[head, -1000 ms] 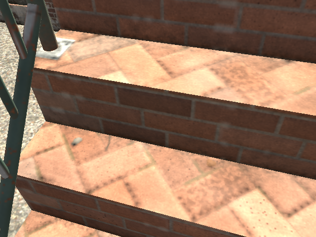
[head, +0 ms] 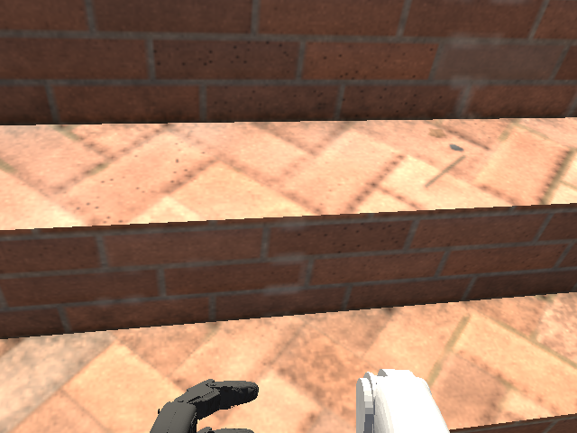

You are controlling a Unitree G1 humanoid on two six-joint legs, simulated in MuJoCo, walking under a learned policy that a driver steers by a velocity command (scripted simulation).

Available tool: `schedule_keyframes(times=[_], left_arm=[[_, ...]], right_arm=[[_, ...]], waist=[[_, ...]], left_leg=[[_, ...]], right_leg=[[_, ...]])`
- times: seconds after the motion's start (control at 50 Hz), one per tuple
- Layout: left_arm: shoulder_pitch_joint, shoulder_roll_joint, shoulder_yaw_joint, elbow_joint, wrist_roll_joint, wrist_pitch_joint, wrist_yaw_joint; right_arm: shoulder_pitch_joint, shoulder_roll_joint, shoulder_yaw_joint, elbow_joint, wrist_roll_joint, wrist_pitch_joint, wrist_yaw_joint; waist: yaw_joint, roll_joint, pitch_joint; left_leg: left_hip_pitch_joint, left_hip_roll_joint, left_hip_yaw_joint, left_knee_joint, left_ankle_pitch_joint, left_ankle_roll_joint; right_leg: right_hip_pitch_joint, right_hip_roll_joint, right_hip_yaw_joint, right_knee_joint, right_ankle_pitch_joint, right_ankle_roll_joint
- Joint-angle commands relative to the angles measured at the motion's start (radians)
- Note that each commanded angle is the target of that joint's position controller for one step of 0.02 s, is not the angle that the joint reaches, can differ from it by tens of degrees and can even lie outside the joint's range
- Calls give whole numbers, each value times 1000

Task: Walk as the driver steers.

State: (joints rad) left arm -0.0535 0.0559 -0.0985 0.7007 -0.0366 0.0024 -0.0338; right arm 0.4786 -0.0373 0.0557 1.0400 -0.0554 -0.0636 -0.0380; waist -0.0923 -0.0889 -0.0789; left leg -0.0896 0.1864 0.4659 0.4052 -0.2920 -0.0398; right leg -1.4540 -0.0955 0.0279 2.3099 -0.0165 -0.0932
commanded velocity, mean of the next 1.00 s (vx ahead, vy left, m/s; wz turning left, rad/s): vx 0.49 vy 0.00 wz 0.00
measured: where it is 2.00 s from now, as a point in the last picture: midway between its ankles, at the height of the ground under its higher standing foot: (436, 386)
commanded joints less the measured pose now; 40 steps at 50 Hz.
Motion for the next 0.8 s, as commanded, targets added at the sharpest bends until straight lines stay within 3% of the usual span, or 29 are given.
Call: schedule_keyframes(times=[0.02,0.04,0.06,0.08,0.1,0.12,0.14,0.16,0.18,0.2,0.22,0.24,0.26,0.28,0.3,0.32,0.36,0.4,0.42,0.44,0.46,0.52,0.56,0.6,0.68,0.7,0.72,0.76,0.8], left_arm=[[-274,-11,-10,-173,1,-13,-8],[-267,-15,-16,-187,9,-6,-14],[-355,-53,-60,-251,6,-6,-37],[-309,-35,-57,-233,-13,-4,-41],[-323,21,-32,-224,-29,0,-40],[-186,33,-7,-184,4,3,-25],[80,109,31,-141,27,4,-14],[139,185,56,-142,38,19,-2],[395,311,121,-84,53,59,39],[382,491,182,-52,85,66,61],[302,424,150,-15,105,43,49],[275,331,122,5,88,32,38],[251,201,95,50,66,3,15],[98,171,134,142,38,-20,40],[85,123,111,171,52,-38,37],[115,97,104,195,50,-55,28],[229,106,98,253,39,-110,7],[340,108,93,318,47,-126,7],[364,109,94,332,41,-127,7],[277,96,56,285,115,-90,-21],[298,103,56,310,132,-65,-21],[384,77,34,371,98,-62,-3],[422,79,22,414,89,-72,5],[528,74,7,475,73,-67,25],[632,127,9,522,70,-60,64],[666,127,7,554,85,-59,70],[644,130,2,571,92,-53,70],[640,130,-3,588,77,-38,73],[641,174,-6,582,26,-34,87]], right_arm=[[117,-216,-55,12,9,21,-29],[98,-231,-63,9,6,28,-27],[48,-274,-78,18,43,42,-38],[-23,-250,-58,22,49,53,-31],[121,-260,-54,84,64,40,-22],[150,-357,-76,90,74,20,-22],[67,-487,-100,62,59,22,-11],[109,-424,-94,5,48,-8,11],[-19,-506,-118,-50,72,-45,35],[-196,-393,-117,-128,74,-59,58],[-407,-280,-114,-225,59,-62,100],[-527,-162,-85,-335,44,-55,97],[-549,-104,-58,-384,26,-51,94],[-358,-10,-46,-361,-47,-38,63],[-222,-8,-42,-322,-43,-28,48],[-176,-22,-44,-295,-32,-11,37],[-200,-4,-30,-275,13,14,9],[-203,-5,-34,-229,72,29,-10],[-183,5,-33,-214,83,35,-10],[-330,-44,-10,-255,72,9,9],[-359,16,11,-265,70,2,13],[-456,-14,34,-270,71,-20,38],[-544,-2,47,-282,66,-10,33],[-721,48,84,-337,96,-8,36],[-753,92,132,-336,118,-6,57],[-704,99,133,-318,122,1,64],[-692,114,138,-331,117,6,80],[-757,103,140,-360,103,-5,110],[-891,36,139,-420,67,-24,134]], waist=[[9,245,123],[17,223,122],[41,269,126],[100,177,110],[66,134,34],[117,322,-45],[264,459,-185],[226,384,-302],[356,269,-404],[282,-61,-451],[208,-82,-432],[153,-86,-248],[97,1,-54],[-2,-56,102],[-78,-22,99],[-84,44,100],[-38,57,103],[11,14,108],[5,-11,126],[41,-33,9],[63,-64,16],[99,35,41],[126,18,45],[186,-18,106],[213,-29,73],[196,-22,35],[152,-18,16],[124,28,-13],[86,-5,-137]], left_leg=[[189,211,-194,-338,110,144],[201,220,-174,-364,148,156],[74,236,-101,-537,277,179],[-78,164,16,-483,623,165],[-108,118,47,-363,1128,181],[51,192,-13,-233,1907,243],[183,215,-30,-14,2274,294],[-62,182,-126,260,2261,256],[-257,138,-233,536,1599,214],[-596,-98,-355,1049,439,124],[-679,-151,-655,1476,378,138],[-807,-170,-633,1646,339,151],[-924,-156,-598,1726,341,183],[-945,-155,-557,1748,396,176],[-933,-160,-542,1763,441,177],[-939,-153,-523,1726,496,172],[-1010,-173,-505,1712,505,153],[-1075,-252,-510,1848,509,143],[-1126,-263,-546,1861,517,141],[-1324,-280,-674,2014,608,167],[-1528,-293,-716,2216,547,175],[-1655,-294,-666,2132,595,180],[-1639,-288,-582,2105,616,158],[-1662,-279,-460,1984,520,143],[-1705,-255,-372,1830,346,137],[-1722,-248,-381,1948,333,143],[-1752,-237,-410,1965,304,160],[-1598,-237,-355,1792,256,198],[-897,-265,-133,1232,146,237]], right_leg=[[-198,-76,-45,-171,-139,2],[-169,-89,-53,-216,-150,-7],[43,-137,-164,-488,-373,-28],[403,-83,-253,-657,-375,-60],[622,73,-440,-716,-502,-82],[687,156,-430,-706,-655,-105],[817,195,-330,-846,-691,-143],[1158,167,-94,-996,-672,-213],[1366,39,384,-1397,-754,-264],[1439,-144,1067,-1867,-1176,-308],[1307,-149,1133,-2050,-1026,-137],[1137,-126,858,-1949,-927,-32],[974,-80,661,-1822,-894,-13],[789,9,483,-1729,-873,11],[757,29,322,-1690,-807,39],[762,26,230,-1687,-697,76],[822,13,133,-1739,-488,118],[855,-18,143,-1797,-374,102],[863,-31,141,-1811,-407,121],[996,-134,229,-1831,-395,87],[1125,-181,265,-1852,-347,120],[1187,-179,128,-1907,-197,197],[1125,-175,88,-1967,-171,174],[1096,-165,66,-2088,-180,170],[1289,-160,30,-2231,-39,116],[1404,-178,54,-2223,18,86],[1501,-167,-19,-2190,146,93],[1510,-145,-149,-2174,461,110],[1248,-107,-286,-2208,1228,98]])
